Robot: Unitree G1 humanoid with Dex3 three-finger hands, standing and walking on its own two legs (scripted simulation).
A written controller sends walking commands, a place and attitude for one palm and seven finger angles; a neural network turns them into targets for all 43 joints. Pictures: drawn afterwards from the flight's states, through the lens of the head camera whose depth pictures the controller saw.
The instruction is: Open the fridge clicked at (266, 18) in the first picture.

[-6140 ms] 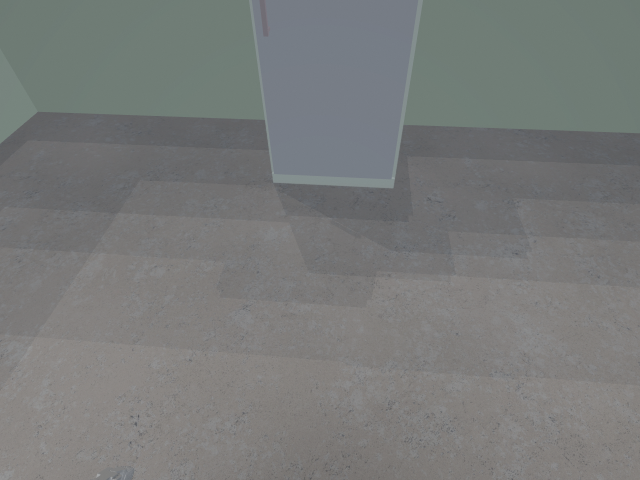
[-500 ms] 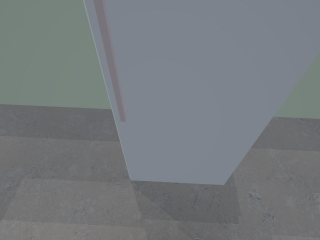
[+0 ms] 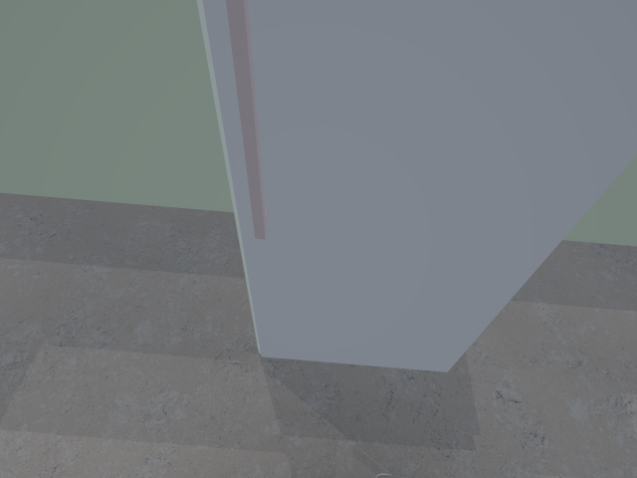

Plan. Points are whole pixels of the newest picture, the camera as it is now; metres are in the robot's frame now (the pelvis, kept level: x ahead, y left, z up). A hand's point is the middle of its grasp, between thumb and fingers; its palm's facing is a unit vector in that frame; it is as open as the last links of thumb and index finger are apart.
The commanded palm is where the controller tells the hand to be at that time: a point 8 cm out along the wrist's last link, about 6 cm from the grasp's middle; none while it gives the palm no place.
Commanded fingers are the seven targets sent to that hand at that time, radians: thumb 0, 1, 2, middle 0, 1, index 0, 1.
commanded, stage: come to a stop and stand still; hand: left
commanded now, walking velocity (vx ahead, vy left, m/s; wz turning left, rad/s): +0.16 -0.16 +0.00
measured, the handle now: (254, 131) +0.49 +0.12 +0.17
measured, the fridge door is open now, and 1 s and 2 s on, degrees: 0 0 0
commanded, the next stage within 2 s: look again from close up in 0.94 s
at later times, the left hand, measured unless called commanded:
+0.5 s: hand out of the picture +0.01 +0.15 -0.17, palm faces +0.00 -0.97 -0.23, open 7.3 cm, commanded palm none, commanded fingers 0.00 0.90 0.90 -0.20 -0.30 -0.20 -0.30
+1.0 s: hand out of the picture +0.00 +0.15 -0.16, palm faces +0.01 -0.98 -0.21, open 7.4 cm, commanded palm none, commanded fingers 0.00 0.90 0.90 -0.20 -0.30 -0.20 -0.30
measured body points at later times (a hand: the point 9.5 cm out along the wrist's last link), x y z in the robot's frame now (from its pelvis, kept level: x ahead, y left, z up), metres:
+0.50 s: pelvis +0.00 -0.02 +0.00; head +0.00 -0.04 +0.45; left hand +0.01 +0.20 -0.15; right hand +0.01 -0.24 -0.16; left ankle +0.00 +0.11 -0.73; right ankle -0.02 -0.14 -0.73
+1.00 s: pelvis -0.01 -0.03 +0.01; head -0.01 -0.04 +0.46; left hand +0.00 +0.20 -0.15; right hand -0.01 -0.25 -0.16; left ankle +0.00 +0.11 -0.73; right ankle -0.02 -0.14 -0.73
